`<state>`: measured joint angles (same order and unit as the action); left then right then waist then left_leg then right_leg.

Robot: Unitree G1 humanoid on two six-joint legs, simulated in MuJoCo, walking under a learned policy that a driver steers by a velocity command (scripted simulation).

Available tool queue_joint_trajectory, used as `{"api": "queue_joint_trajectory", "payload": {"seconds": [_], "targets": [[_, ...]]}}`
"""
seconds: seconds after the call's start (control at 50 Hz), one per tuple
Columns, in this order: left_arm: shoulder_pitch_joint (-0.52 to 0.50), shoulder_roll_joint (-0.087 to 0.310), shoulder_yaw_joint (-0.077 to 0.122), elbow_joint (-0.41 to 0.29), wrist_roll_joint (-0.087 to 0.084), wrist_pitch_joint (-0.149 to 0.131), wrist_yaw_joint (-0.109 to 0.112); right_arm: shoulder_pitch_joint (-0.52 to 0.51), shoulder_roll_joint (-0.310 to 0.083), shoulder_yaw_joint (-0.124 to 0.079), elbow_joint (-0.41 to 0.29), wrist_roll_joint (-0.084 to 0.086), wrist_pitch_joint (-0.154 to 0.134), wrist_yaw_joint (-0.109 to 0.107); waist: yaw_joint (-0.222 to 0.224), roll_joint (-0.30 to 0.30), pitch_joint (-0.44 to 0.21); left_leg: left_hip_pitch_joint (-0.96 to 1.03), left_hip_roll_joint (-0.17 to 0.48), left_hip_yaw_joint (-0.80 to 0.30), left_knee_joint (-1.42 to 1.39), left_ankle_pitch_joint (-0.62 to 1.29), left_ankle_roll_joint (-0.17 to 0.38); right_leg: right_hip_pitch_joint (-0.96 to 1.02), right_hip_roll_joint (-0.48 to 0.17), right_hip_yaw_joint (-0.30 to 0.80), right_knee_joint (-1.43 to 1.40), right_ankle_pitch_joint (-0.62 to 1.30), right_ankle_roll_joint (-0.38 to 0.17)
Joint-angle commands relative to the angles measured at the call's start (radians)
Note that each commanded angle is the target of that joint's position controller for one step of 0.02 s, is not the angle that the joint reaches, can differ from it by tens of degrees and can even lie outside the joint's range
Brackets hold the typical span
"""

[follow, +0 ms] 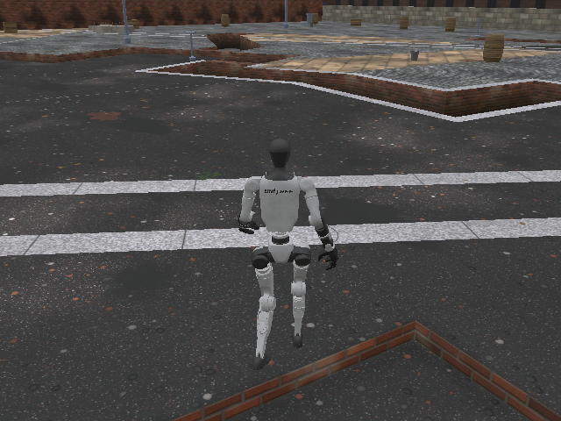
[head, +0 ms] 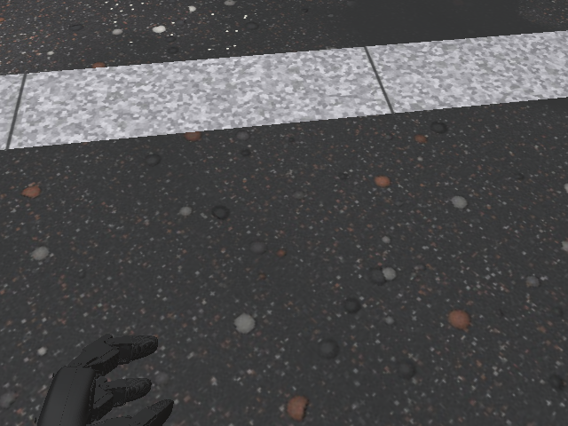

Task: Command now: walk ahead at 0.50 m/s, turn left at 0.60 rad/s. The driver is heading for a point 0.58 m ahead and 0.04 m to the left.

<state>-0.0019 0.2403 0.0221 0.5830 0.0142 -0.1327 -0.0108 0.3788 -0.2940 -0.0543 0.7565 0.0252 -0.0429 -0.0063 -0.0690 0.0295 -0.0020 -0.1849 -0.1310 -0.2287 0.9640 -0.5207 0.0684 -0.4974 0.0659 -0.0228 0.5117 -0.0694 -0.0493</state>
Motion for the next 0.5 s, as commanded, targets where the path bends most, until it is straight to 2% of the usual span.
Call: {"api": "queue_joint_trajectory", "payload": {"seconds": [0.02, 0.04, 0.06, 0.08, 0.1, 0.14, 0.16, 0.2, 0.24, 0.28, 0.32, 0.36, 0.38, 0.4, 0.42, 0.44, 0.46, 0.48, 0.5], "targets": [[0.251, 0.066, 0.048, -0.02, -0.005, 0.015, 0.021, -0.016, -0.126, -0.009, -0.121, 0.015, -0.012, 0.011, 0.158, -0.141, -0.225, -0.595, 0.126, 0.061, 0.521, 0.121, -0.049, 0.724, -0.458, 0.609, -0.199, -0.294, -0.236], [0.223, 0.075, 0.04, -0.007, -0.007, 0.02, 0.021, -0.102, -0.115, -0.009, -0.152, 0.003, -0.012, 0.012, 0.137, -0.042, -0.128, -0.565, 0.156, 0.087, 0.5, 0.184, -0.05, 0.562, -0.409, 0.491, -0.235, -0.224, -0.198], [0.208, 0.083, 0.039, 0.011, -0.002, 0.018, 0.017, -0.147, -0.102, -0.011, -0.177, -0.004, -0.012, 0.016, 0.117, -0.028, -0.064, -0.551, 0.176, 0.086, 0.461, 0.215, -0.049, 0.463, -0.365, 0.414, -0.261, -0.152, -0.183], [0.202, 0.08, 0.036, 0.029, 0.005, 0.013, 0.014, -0.139, -0.085, -0.011, -0.181, 0.006, -0.008, 0.021, 0.09, -0.05, -0.033, -0.521, 0.197, 0.086, 0.433, 0.23, -0.042, 0.399, -0.325, 0.326, -0.289, -0.101, -0.168], [0.192, 0.074, 0.037, 0.048, 0.002, 0.009, 0.01, -0.129, -0.073, -0.009, -0.181, 0.014, -0.005, 0.022, 0.076, -0.081, -0.007, -0.506, 0.204, 0.099, 0.394, 0.225, -0.047, 0.36, -0.306, 0.264, -0.304, -0.004, -0.167], [0.189, 0.083, 0.04, 0.088, -0.008, 0.004, 0.008, -0.137, -0.049, -0.006, -0.184, 0.006, 0.003, 0.015, 0.056, -0.099, 0.011, -0.508, 0.209, 0.128, 0.315, 0.183, -0.067, 0.328, -0.304, 0.16, -0.292, 0.313, -0.178], [0.187, 0.112, 0.048, 0.099, -0.01, 0.006, 0.011, -0.153, -0.037, -0.002, -0.191, 0.002, 0.007, 0.012, 0.049, -0.101, 0.018, -0.524, 0.216, 0.136, 0.247, 0.196, -0.083, 0.319, -0.306, 0.118, -0.295, 0.415, -0.177], [0.172, 0.163, 0.063, 0.111, -0.006, 0.017, 0.017, -0.189, -0.029, 0.004, -0.198, -0.004, 0.012, 0.012, 0.055, -0.106, -0.001, -0.509, 0.226, 0.167, 0.11, 0.284, -0.099, 0.331, -0.301, 0.044, -0.286, 0.488, -0.173], [0.168, 0.187, 0.067, 0.122, -0.009, 0.032, 0.024, -0.237, -0.025, 0.008, -0.198, -0.006, 0.01, 0.023, 0.076, -0.106, -0.02, -0.434, 0.22, 0.205, -0.04, 0.417, -0.093, 0.32, -0.277, -0.029, -0.279, 0.489, -0.156], [0.209, 0.199, 0.067, 0.141, -0.019, 0.042, 0.025, -0.301, -0.021, 0.008, -0.205, -0.007, 0.007, 0.031, 0.11, -0.101, -0.036, -0.365, 0.193, 0.232, -0.183, 0.502, -0.08, 0.345, -0.27, -0.056, -0.261, 0.485, -0.141], [0.244, 0.218, 0.069, 0.159, -0.03, 0.051, 0.022, -0.355, -0.025, 0.006, -0.224, -0.004, 0.005, 0.041, 0.128, -0.103, -0.041, -0.349, 0.176, 0.235, -0.277, 0.5, -0.063, 0.41, -0.29, -0.045, -0.231, 0.474, -0.135], [0.246, 0.232, 0.073, 0.163, -0.042, 0.063, 0.022, -0.372, -0.045, -0.003, -0.236, -0.008, 0.002, 0.05, 0.124, -0.115, -0.05, -0.335, 0.159, 0.239, -0.36, 0.449, -0.04, 0.479, -0.308, -0.031, -0.171, 0.48, -0.124], [0.239, 0.237, 0.074, 0.163, -0.048, 0.068, 0.024, -0.353, -0.059, -0.01, -0.235, -0.016, 0.0, 0.051, 0.105, -0.118, -0.065, -0.29, 0.14, 0.248, -0.41, 0.43, -0.025, 0.492, -0.311, -0.027, -0.118, 0.519, -0.112], [0.226, 0.236, 0.072, 0.165, -0.054, 0.073, 0.028, -0.288, -0.076, -0.023, -0.217, -0.022, -0.002, 0.049, 0.062, -0.11, -0.093, -0.192, 0.113, 0.264, -0.501, 0.481, -0.004, 0.483, -0.291, -0.041, -0.033, 0.538, -0.088], [0.257, 0.21, 0.062, 0.172, -0.049, 0.071, 0.029, -0.211, -0.122, -0.043, -0.189, -0.03, -0.005, 0.04, 0.036, -0.078, -0.134, -0.048, 0.096, 0.263, -0.57, 0.609, 0.024, 0.437, -0.238, -0.074, 0.1, 0.474, -0.05], [0.271, 0.167, 0.041, 0.144, -0.011, 0.062, 0.03, -0.117, -0.203, -0.061, -0.186, -0.048, -0.001, 0.022, 0.009, 0.019, -0.231, 0.21, 0.279, 0.071, -0.476, 1.055, 0.097, 0.236, -0.183, -0.099, 0.325, 0.152, 0.004], [0.368, 0.073, -0.001, 0.125, 0.015, 0.057, 0.013, -0.142, -0.215, -0.041, -0.212, -0.075, 0.003, 0.007, 0.071, 0.218, -0.364, 0.479, 0.573, -0.271, -0.412, 1.479, 0.337, -0.085, -0.064, -0.05, 0.657, -0.661, 0.077], [0.357, 0.142, 0.01, 0.157, -0.007, 0.066, 0.0, -0.118, -0.084, -0.011, -0.202, -0.057, 0.008, 0.01, 0.022, 0.111, -0.482, 0.411, 0.547, -0.264, -0.456, 1.278, 0.346, -0.052, -0.116, 0.111, 0.711, -0.644, 0.094], [0.29, 0.166, 0.02, 0.137, -0.034, 0.079, -0.002, -0.176, -0.06, -0.002, -0.2, -0.038, 0.007, 0.017, 0.03, 0.086, -0.353, 0.331, 0.48, -0.169, -0.484, 1.143, 0.299, -0.102, -0.14, 0.096, 0.705, -0.608, 0.106]]}}
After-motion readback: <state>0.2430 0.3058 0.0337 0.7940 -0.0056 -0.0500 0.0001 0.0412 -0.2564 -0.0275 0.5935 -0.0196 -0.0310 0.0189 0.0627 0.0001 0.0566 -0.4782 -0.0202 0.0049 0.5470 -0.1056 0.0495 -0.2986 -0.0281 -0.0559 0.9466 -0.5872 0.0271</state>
